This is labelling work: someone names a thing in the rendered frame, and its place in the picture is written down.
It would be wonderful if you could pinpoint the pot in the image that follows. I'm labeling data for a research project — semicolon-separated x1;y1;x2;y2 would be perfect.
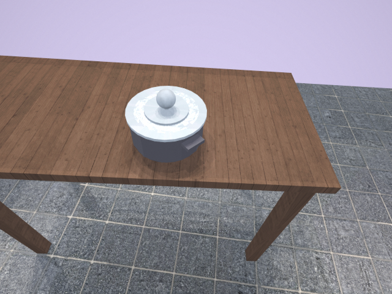
130;127;205;163

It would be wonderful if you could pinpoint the lid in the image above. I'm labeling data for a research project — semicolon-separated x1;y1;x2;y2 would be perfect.
125;86;207;142

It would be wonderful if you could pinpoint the knob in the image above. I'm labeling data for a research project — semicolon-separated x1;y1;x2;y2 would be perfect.
156;89;176;109

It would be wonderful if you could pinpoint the table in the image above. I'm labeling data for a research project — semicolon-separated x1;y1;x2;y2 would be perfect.
0;55;341;262

